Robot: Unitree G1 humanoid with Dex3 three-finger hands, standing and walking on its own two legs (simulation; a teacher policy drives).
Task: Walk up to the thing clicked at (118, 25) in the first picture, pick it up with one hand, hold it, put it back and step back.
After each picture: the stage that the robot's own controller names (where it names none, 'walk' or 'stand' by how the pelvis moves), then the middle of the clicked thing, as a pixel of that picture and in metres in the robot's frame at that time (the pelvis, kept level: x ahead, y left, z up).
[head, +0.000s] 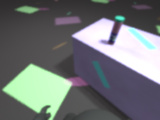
stand; (114, 32) +0.77 -0.18 +0.12
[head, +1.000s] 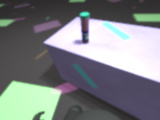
walk; (85, 29) +0.69 +0.11 +0.16
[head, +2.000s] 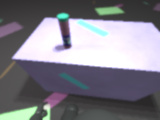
stand; (65, 33) +0.58 +0.22 +0.16
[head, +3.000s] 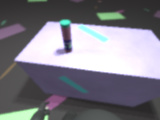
stand; (67, 38) +0.56 +0.22 +0.14
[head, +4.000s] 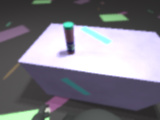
stand; (70, 40) +0.56 +0.19 +0.13
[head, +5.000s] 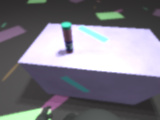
stand; (68, 39) +0.58 +0.21 +0.12
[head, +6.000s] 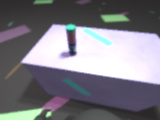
stand; (71, 42) +0.56 +0.18 +0.12
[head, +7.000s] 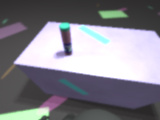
stand; (66, 41) +0.53 +0.22 +0.12
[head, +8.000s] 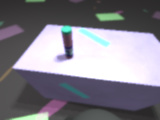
rise first; (68, 44) +0.51 +0.20 +0.12
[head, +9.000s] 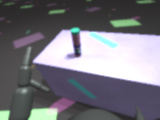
rise first; (76, 44) +0.58 +0.19 +0.12
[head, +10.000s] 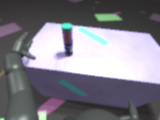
go down; (68, 42) +0.55 +0.18 +0.13
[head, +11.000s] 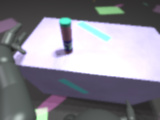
go down; (67, 38) +0.54 +0.17 +0.14
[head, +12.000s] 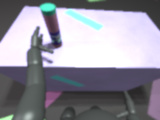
close in; (53, 30) +0.55 +0.20 +0.16
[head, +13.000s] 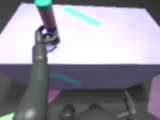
close; (50, 26) +0.56 +0.20 +0.18
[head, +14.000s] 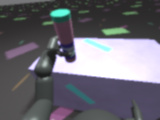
lift; (66, 41) +0.31 +0.13 +0.34
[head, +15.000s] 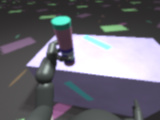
hold; (66, 46) +0.32 +0.14 +0.30
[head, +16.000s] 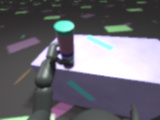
hold; (67, 50) +0.29 +0.14 +0.29
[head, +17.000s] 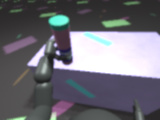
hold; (64, 45) +0.33 +0.14 +0.30
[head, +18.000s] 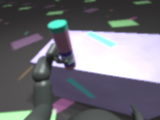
crouch; (65, 49) +0.31 +0.15 +0.28
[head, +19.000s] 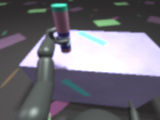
crouch; (63, 32) +0.44 +0.17 +0.30
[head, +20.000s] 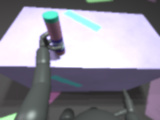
lower; (56, 37) +0.50 +0.17 +0.16
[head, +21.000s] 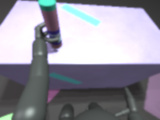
lower; (53, 28) +0.53 +0.18 +0.18
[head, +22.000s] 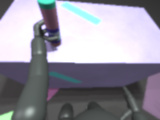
lower; (52, 26) +0.53 +0.17 +0.18
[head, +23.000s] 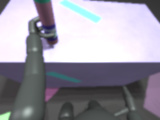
lower; (48, 23) +0.54 +0.19 +0.19
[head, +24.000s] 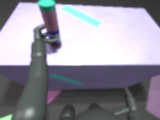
draw back; (52, 29) +0.53 +0.18 +0.18
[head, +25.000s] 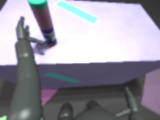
withdraw; (46, 26) +0.53 +0.19 +0.18
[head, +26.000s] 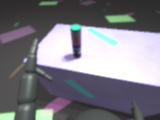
sink last; (76, 43) +0.51 +0.16 +0.15
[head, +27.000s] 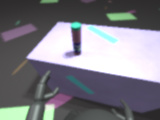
stand; (76, 41) +0.54 +0.17 +0.14
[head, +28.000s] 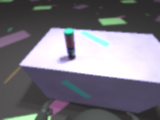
stand; (70, 46) +0.52 +0.18 +0.13
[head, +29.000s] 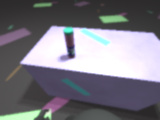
stand; (70, 44) +0.53 +0.19 +0.12
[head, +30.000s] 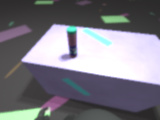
stand; (72, 44) +0.53 +0.18 +0.12
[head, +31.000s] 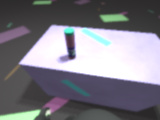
stand; (70, 45) +0.52 +0.18 +0.12
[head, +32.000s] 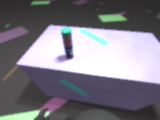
stand; (68, 45) +0.52 +0.20 +0.12
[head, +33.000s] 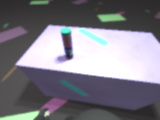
walk; (67, 45) +0.51 +0.20 +0.12
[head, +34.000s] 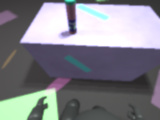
walk; (71, 18) +0.69 +0.21 +0.14
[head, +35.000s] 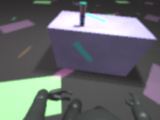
walk; (82, 15) +1.07 +0.20 +0.18
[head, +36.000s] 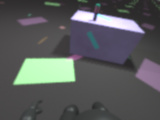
walk; (96, 13) +1.62 -0.07 +0.16
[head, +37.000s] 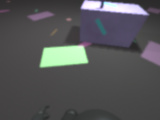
stand; (103, 0) +2.00 -0.13 +0.13
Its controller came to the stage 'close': yes
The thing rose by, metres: 0.20
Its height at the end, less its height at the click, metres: +0.00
